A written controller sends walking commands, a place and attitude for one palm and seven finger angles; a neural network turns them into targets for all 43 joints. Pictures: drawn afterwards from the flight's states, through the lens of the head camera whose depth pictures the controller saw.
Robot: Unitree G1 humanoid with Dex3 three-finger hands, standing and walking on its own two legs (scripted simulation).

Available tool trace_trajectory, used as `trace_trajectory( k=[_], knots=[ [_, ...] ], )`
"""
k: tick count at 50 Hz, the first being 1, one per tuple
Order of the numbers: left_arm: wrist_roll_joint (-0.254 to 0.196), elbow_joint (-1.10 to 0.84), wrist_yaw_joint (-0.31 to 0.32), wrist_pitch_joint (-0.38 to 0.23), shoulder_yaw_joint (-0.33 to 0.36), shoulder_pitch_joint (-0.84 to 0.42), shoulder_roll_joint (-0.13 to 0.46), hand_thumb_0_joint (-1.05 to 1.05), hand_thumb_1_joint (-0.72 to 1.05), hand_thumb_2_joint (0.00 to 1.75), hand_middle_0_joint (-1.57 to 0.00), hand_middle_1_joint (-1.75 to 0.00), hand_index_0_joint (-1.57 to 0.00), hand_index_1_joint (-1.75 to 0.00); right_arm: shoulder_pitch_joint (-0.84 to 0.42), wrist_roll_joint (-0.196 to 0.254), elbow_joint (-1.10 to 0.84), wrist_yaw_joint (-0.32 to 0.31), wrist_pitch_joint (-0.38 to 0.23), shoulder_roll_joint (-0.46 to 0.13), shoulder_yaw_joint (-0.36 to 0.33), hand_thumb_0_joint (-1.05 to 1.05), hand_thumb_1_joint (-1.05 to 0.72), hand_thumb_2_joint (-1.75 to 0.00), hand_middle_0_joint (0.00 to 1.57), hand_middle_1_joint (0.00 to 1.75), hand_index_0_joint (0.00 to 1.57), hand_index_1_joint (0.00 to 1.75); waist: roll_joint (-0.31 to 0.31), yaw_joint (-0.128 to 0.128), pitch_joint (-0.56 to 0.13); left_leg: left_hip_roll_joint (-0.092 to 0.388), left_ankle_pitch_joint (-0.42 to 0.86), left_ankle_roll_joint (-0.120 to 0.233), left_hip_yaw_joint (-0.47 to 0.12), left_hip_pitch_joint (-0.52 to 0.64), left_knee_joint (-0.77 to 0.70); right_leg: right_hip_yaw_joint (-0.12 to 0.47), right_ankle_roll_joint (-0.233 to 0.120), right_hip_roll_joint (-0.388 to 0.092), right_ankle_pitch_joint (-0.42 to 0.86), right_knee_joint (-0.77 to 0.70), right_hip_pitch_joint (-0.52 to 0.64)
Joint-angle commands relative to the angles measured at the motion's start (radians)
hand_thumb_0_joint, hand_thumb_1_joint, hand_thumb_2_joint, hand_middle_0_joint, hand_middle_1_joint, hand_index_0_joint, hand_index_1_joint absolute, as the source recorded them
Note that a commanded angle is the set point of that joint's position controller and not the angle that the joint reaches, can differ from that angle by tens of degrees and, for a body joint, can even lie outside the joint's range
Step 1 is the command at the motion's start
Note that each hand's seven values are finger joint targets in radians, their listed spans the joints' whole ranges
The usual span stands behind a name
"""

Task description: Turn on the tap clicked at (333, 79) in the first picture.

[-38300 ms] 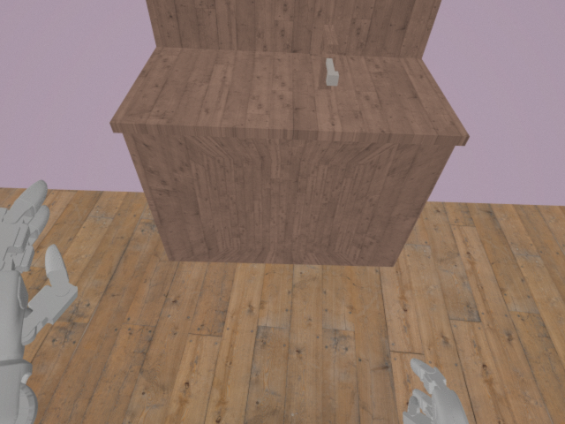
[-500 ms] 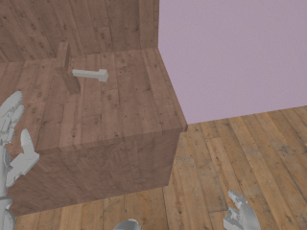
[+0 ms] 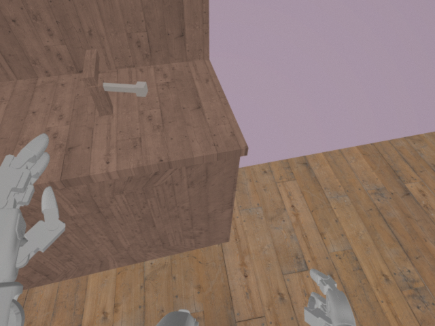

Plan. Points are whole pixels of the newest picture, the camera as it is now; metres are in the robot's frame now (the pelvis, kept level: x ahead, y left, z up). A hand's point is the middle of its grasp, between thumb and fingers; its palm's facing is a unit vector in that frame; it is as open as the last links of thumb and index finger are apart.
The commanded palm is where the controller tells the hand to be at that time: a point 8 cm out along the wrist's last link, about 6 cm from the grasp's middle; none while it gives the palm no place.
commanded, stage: stop stepping back and stand still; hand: left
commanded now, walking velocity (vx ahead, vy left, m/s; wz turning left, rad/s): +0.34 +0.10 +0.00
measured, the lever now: (141, 89) +0.65 +0.26 +0.06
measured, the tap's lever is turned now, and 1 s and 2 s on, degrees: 71 71 71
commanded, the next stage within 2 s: stand and check the lever's angle in 0.82 s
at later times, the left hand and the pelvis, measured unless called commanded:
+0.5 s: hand out of the picture +0.10 +0.26 +0.16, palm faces +0.50 -0.82 -0.30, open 7.4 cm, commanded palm +0.05 +0.30 +0.17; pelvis -0.09 +0.00 -0.02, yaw +5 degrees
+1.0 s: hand out of the picture +0.09 +0.27 +0.16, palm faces +0.48 -0.79 -0.38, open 7.4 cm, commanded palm +0.04 +0.30 +0.17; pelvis -0.10 +0.01 -0.01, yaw +5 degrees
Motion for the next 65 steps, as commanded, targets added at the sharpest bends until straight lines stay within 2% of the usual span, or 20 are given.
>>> trace_trajectory(
  k=[1, 3, 7, 12, 14, 17, 19, 22, 24, 25, 27, 31, 32, 33, 37, 42, 46, 49, 54, 65],
  knots=[
    [-0.007, -0.078, 0.04, -0.03, 0.175, -0.053, 0.168, 0.0, 0.9, 0.9, -0.2, -0.3, -0.2, -0.3, -0.065, 0.021, -0.195, -0.026, -0.035, -0.124, -0.044, 0.0, -0.9, -0.9, 0.2, 0.3, 0.2, 0.3, -0.077, -0.049, -0.169, 0.057, 0.04, 0.029, -0.027, 0.194, -0.171, 0.117, -0.093, -0.276, 0.434, -0.032, 0.027],
    [-0.01, -0.09, 0.055, -0.029, 0.164, -0.072, 0.165, 0.0, 0.9, 0.9, -0.2, -0.3, -0.2, -0.3, -0.042, 0.027, -0.201, -0.032, -0.046, -0.159, -0.06, 0.0, -0.9, -0.9, 0.2, 0.3, 0.2, 0.3, -0.043, -0.049, -0.156, 0.039, 0.127, 0.047, 0.002, 0.321, -0.408, 0.11, -0.054, -0.218, 0.165, -0.023, -0.003],
    [-0.02, -0.101, 0.056, -0.017, 0.158, -0.011, 0.159, 0.0, 0.9, 0.9, -0.2, -0.3, -0.2, -0.3, -0.029, 0.045, -0.21, -0.038, -0.074, -0.198, -0.072, 0.0, -0.9, -0.9, 0.2, 0.3, 0.2, 0.3, 0.115, -0.027, -0.128, 0.178, 0.261, 0.119, -0.162, 0.333, -0.499, -0.009, 0.025, -0.038, 0.041, 0.051, -0.006],
    [0.019, -0.133, 0.071, -0.025, 0.121, -0.123, 0.126, 0.0, 0.9, 0.9, -0.2, -0.3, -0.2, -0.3, -0.044, 0.029, -0.164, -0.043, -0.093, -0.191, -0.063, 0.0, -0.9, -0.9, 0.2, 0.3, 0.2, 0.3, 0.207, -0.039, -0.026, 0.168, -0.403, 0.129, -0.201, 0.053, -0.648, -0.068, 0.023, 0.02, -0.13, 0.084, 0.113],
    [0.021, -0.109, 0.074, -0.016, 0.113, -0.147, 0.123, 0.0, 0.9, 0.9, -0.2, -0.3, -0.2, -0.3, -0.037, 0.02, -0.153, -0.044, -0.093, -0.188, -0.067, 0.0, -0.9, -0.9, 0.2, 0.3, 0.2, 0.3, 0.119, -0.038, -0.032, 0.123, -0.343, 0.115, -0.142, 0.077, -0.531, -0.033, -0.007, 0.0, -0.179, 0.003, 0.095],
    [0.016, -0.091, 0.071, -0.01, 0.113, -0.189, 0.142, 0.0, 0.9, 0.9, -0.2, -0.3, -0.2, -0.3, -0.026, 0.001, -0.128, -0.044, -0.094, -0.168, -0.065, 0.0, -0.9, -0.9, 0.2, 0.3, 0.2, 0.3, -0.126, -0.05, -0.008, 0.027, -0.143, 0.079, -0.016, 0.114, -0.184, 0.287, -0.119, -0.186, -0.427, -0.203, -0.033],
    [0.011, -0.064, 0.069, -0.009, 0.111, -0.211, 0.148, 0.0, 0.9, 0.9, -0.2, -0.3, -0.2, -0.3, -0.01, 0.006, -0.107, -0.034, -0.095, -0.155, -0.058, 0.0, -0.9, -0.9, 0.2, 0.3, 0.2, 0.3, -0.173, -0.057, -0.039, 0.02, -0.038, 0.062, 0.03, 0.171, -0.066, 0.349, -0.157, -0.281, -0.398, -0.236, -0.061],
    [0.007, -0.044, 0.066, 0.003, 0.091, -0.23, 0.133, 0.0, 0.9, 0.9, -0.2, -0.3, -0.2, -0.3, -0.021, 0.002, -0.098, -0.039, -0.071, -0.17, -0.043, 0.0, -0.9, -0.9, 0.2, 0.3, 0.2, 0.3, -0.017, -0.073, 0.045, 0.067, -0.206, 0.095, -0.05, 0.356, -0.303, 0.146, -0.092, -0.16, -0.526, -0.074, -0.351],
    [0.011, -0.093, 0.066, 0.0, 0.118, -0.251, 0.139, 0.0, 0.9, 0.9, -0.2, -0.3, -0.2, -0.3, -0.031, 0.001, -0.121, -0.044, -0.068, -0.194, -0.046, 0.0, -0.9, -0.9, 0.2, 0.3, 0.2, 0.3, 0.271, -0.057, 0.053, 0.229, -0.519, 0.167, -0.336, 0.245, -0.639, -0.076, -0.003, 0.051, -0.352, 0.299, -0.297],
    [0.023, -0.15, 0.07, -0.009, 0.162, -0.317, 0.201, 0.0, 0.9, 0.9, -0.2, -0.3, -0.2, -0.3, -0.028, 0.005, -0.136, -0.05, -0.073, -0.184, -0.05, 0.0, -0.9, -0.9, 0.2, 0.3, 0.2, 0.3, 0.388, -0.061, 0.028, 0.326, -0.648, 0.214, -0.46, 0.119, -0.765, -0.095, 0.024, 0.059, -0.268, 0.588, -0.209],
    [0.037, -0.087, 0.06, -0.006, 0.142, -0.28, 0.162, 0.0, 0.9, 0.9, -0.2, -0.3, -0.2, -0.3, -0.033, -0.001, -0.113, -0.023, -0.092, -0.154, -0.052, 0.0, -0.9, -0.9, 0.2, 0.3, 0.2, 0.3, 0.217, -0.035, 0.049, 0.288, -0.429, 0.209, -0.357, 0.071, -0.732, -0.048, 0.009, -0.012, -0.218, 0.6, -0.162],
    [0.012, -0.024, 0.048, 0.014, 0.087, -0.123, 0.095, 0.0, 0.9, 0.9, -0.2, -0.3, -0.2, -0.3, -0.062, 0.008, -0.135, -0.021, -0.081, -0.161, -0.044, 0.0, -0.9, -0.9, 0.2, 0.3, 0.2, 0.3, 0.189, -0.012, 0.01, 0.161, -0.343, 0.109, -0.103, -0.021, -0.523, -0.12, -0.013, 0.017, -0.191, 0.042, 0.193],
    [0.025, -0.024, 0.044, 0.006, 0.104, -0.129, 0.124, 0.0, 0.9, 0.9, -0.2, -0.3, -0.2, -0.3, -0.055, 0.003, -0.145, -0.021, -0.071, -0.154, -0.051, 0.0, -0.9, -0.9, 0.2, 0.3, 0.2, 0.3, -0.016, -0.006, 0.033, 0.075, -0.246, 0.08, -0.016, -0.094, -0.236, 0.085, -0.053, -0.082, -0.249, -0.151, 0.198],
    [0.021, -0.05, 0.036, 0.006, 0.112, -0.159, 0.15, 0.0, 0.9, 0.9, -0.2, -0.3, -0.2, -0.3, -0.052, 0.008, -0.147, -0.014, -0.065, -0.146, -0.06, 0.0, -0.9, -0.9, 0.2, 0.3, 0.2, 0.3, -0.296, -0.013, 0.025, -0.007, -0.131, 0.047, 0.037, -0.124, 0.116, 0.506, -0.138, -0.325, -0.391, -0.359, 0.109],
    [-0.002, -0.043, 0.033, -0.016, 0.142, -0.183, 0.169, 0.0, 0.9, 0.9, -0.2, -0.3, -0.2, -0.3, -0.021, 0.017, -0.111, -0.012, -0.095, -0.152, -0.06, 0.0, -0.9, -0.9, 0.2, 0.3, 0.2, 0.3, -0.076, -0.051, 0.009, 0.063, 0.047, 0.023, -0.033, 0.034, 0.122, 0.289, -0.135, -0.299, -0.186, -0.281, -0.037],
    [-0.004, -0.091, 0.063, -0.033, 0.151, -0.148, 0.162, 0.0, 0.9, 0.9, -0.2, -0.3, -0.2, -0.3, -0.048, 0.011, -0.146, -0.035, -0.103, -0.142, -0.049, 0.0, -0.9, -0.9, 0.2, 0.3, 0.2, 0.3, -0.065, -0.025, -0.065, 0.02, 0.08, 0.055, 0.077, 0.325, -0.364, 0.134, -0.08, -0.227, -0.142, -0.192, 0.003],
    [-0.01, -0.139, 0.063, -0.03, 0.135, -0.144, 0.143, 0.0, 0.9, 0.9, -0.2, -0.3, -0.2, -0.3, -0.056, 0.022, -0.175, -0.037, -0.108, -0.199, -0.076, 0.0, -0.9, -0.9, 0.2, 0.3, 0.2, 0.3, 0.085, -0.011, -0.076, 0.162, 0.21, 0.108, -0.127, 0.411, -0.506, 0.051, 0.003, -0.074, 0.0, -0.019, -0.006],
    [0.005, -0.108, 0.055, -0.025, 0.127, -0.124, 0.123, 0.0, 0.9, 0.9, -0.2, -0.3, -0.2, -0.3, -0.055, 0.025, -0.165, -0.034, -0.102, -0.177, -0.064, 0.0, -0.9, -0.9, 0.2, 0.3, 0.2, 0.3, 0.135, -0.029, 0.013, 0.133, -0.071, 0.091, -0.114, 0.24, -0.565, 0.025, 0.01, -0.046, -0.107, -0.07, 0.017],
    [0.006, -0.11, 0.058, -0.028, 0.134, -0.131, 0.13, 0.0, 0.9, 0.9, -0.2, -0.3, -0.2, -0.3, -0.055, 0.017, -0.165, -0.031, -0.11, -0.179, -0.07, 0.0, -0.9, -0.9, 0.2, 0.3, 0.2, 0.3, 0.033, -0.023, -0.075, 0.108, 0.126, 0.073, -0.06, 0.302, -0.489, 0.046, 0.001, -0.064, 0.063, -0.084, 0.075],
    [-0.004, -0.133, 0.055, -0.009, 0.14, -0.136, 0.145, 0.0, 0.9, 0.9, -0.2, -0.3, -0.2, -0.3, -0.076, 0.009, -0.175, -0.027, -0.091, -0.169, -0.057, 0.0, -0.9, -0.9, 0.2, 0.3, 0.2, 0.3, 0.091, -0.022, -0.11, 0.114, 0.292, 0.059, -0.048, 0.351, -0.499, 0.019, 0.004, -0.05, 0.204, -0.071, 0.111]
  ],
)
